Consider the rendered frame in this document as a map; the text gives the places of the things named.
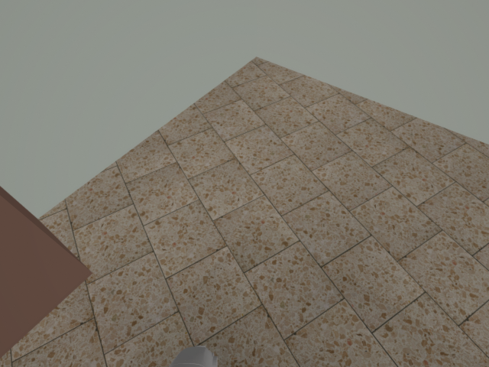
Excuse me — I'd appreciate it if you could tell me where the left robot thigh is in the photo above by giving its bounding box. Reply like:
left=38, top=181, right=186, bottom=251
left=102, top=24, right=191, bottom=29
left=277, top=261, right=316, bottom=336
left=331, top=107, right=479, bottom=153
left=169, top=346, right=218, bottom=367

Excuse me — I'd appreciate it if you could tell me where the cabinet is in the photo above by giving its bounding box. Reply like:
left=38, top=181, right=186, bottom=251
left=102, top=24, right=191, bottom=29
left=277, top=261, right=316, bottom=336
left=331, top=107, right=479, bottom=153
left=0, top=186, right=92, bottom=358

